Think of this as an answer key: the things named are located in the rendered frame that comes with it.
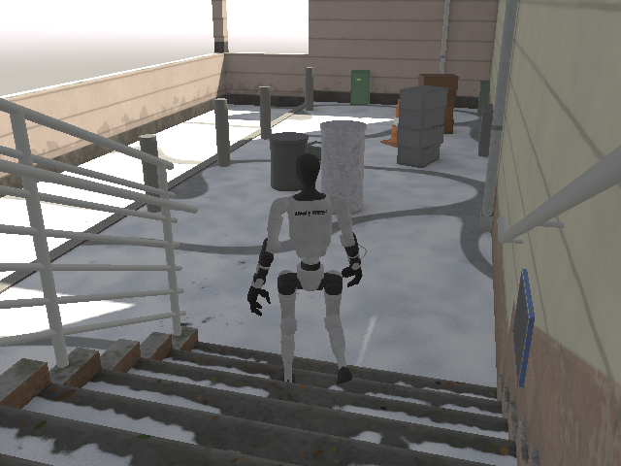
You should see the robot right upper arm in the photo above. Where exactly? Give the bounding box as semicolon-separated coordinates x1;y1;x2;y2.
329;195;355;247

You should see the right robot forearm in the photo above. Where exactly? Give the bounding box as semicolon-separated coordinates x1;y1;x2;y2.
344;232;361;270

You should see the left robot hand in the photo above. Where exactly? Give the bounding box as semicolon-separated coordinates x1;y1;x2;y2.
247;286;271;316

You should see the right robot hand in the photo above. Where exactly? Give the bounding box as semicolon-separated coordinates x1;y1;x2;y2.
342;265;363;287

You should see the left robot forearm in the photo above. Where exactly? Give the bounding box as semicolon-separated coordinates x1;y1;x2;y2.
251;238;274;288

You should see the robot left thigh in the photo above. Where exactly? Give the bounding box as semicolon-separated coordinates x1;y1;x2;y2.
278;270;297;336

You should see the robot left upper arm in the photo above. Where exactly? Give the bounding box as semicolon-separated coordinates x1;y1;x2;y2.
265;197;289;253

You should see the robot head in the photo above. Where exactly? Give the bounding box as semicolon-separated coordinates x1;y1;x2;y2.
292;153;326;201

